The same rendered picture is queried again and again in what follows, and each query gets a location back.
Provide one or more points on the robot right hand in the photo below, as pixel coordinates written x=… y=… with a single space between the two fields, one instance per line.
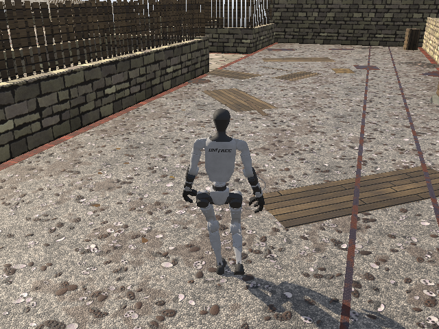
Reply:
x=260 y=202

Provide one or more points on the robot right forearm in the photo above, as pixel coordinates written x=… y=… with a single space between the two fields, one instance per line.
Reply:
x=255 y=184

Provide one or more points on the robot left upper arm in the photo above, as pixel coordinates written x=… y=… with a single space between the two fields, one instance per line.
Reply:
x=195 y=155

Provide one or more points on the left robot shin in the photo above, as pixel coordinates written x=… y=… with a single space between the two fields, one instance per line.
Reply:
x=216 y=244

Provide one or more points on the robot right foot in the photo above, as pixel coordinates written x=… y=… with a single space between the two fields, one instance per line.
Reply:
x=239 y=269

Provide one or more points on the robot left forearm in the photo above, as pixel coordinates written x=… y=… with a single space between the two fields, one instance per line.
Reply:
x=188 y=181

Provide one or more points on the robot right upper arm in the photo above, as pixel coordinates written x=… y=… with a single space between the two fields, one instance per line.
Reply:
x=245 y=157

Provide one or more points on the robot left hand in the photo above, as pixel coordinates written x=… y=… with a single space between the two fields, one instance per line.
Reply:
x=192 y=192

